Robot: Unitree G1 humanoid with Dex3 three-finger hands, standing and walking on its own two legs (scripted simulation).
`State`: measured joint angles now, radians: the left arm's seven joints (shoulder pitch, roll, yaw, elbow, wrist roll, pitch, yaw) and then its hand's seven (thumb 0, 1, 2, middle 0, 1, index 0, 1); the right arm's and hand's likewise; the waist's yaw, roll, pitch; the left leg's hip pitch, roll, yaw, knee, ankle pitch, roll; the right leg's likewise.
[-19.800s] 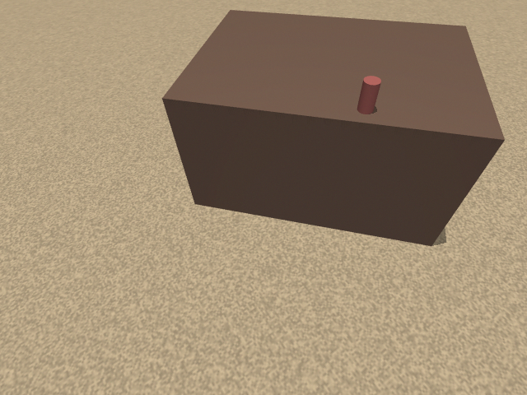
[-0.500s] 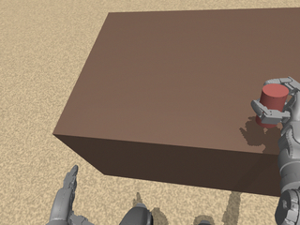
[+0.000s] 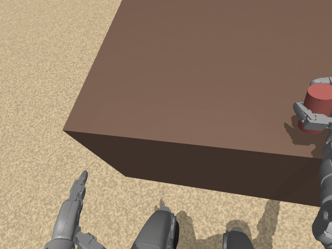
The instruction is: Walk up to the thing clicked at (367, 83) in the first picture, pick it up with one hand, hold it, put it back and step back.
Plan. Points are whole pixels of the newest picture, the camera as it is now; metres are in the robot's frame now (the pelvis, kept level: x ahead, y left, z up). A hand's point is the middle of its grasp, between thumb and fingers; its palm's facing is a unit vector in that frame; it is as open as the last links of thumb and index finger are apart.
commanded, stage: lower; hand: right
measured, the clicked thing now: (316, 110) +0.46 -0.24 +0.01
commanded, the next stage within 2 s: loosen in 0.50 s
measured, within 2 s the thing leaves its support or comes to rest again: rests again in 1.34 s
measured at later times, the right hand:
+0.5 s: hand (308, 113) +0.47 -0.23 -0.02, palm faces +0.24 +0.97 +0.02, open 8.5 cm
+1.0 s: hand (310, 113) +0.47 -0.24 -0.02, palm faces +0.24 +0.97 +0.01, open 9.3 cm
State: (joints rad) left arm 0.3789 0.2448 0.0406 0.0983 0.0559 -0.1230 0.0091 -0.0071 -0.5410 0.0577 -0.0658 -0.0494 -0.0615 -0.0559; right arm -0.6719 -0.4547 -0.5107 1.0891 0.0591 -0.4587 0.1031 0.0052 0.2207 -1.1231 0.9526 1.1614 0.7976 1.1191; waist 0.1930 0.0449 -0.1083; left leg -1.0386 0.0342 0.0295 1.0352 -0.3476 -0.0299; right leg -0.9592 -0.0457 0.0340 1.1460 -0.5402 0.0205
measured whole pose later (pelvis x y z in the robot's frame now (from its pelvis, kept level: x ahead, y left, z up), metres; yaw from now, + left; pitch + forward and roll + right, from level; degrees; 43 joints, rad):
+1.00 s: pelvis -0.01 +0.00 -0.03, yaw +0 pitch +23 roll +3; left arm 0.45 0.27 0.05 -0.09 0.06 -0.08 -0.01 -0.01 -0.52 0.04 -0.07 -0.05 -0.07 -0.05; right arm -0.68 -0.48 -0.54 1.08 0.05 -0.49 0.11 0.00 0.24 -0.64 0.98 0.84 0.93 0.82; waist 0.22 0.04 -0.13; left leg -1.18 0.03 0.05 1.17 -0.39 -0.02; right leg -1.11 -0.05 0.06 1.29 -0.59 0.03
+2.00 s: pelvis +0.02 +0.00 +0.03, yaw +0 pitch +16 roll +2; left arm 0.39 0.26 -0.02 0.16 -0.02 0.00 -0.01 -0.01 -0.51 0.06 -0.07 -0.04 -0.06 -0.05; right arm -0.74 -0.75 -0.52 1.18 -0.07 -0.10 0.08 -0.01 0.48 -0.07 0.07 0.06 0.07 0.07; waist 0.12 0.01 -0.10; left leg -0.82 0.03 0.03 0.85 -0.31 -0.03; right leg -0.75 -0.04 0.03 0.95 -0.49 0.02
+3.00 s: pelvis +0.03 +0.02 +0.06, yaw -2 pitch +3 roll +0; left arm 0.37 0.23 0.08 0.34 -0.03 -0.04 0.11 -0.01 -0.45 0.03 -0.06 -0.05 -0.07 -0.04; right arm 0.42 -0.26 -0.18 0.12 0.04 0.06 -0.08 -0.01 0.49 -0.07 0.06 0.06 0.06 0.06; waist -0.02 0.00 -0.03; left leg -0.47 0.05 0.05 0.72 -0.30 -0.01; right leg -0.37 -0.03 0.04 0.73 -0.42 0.04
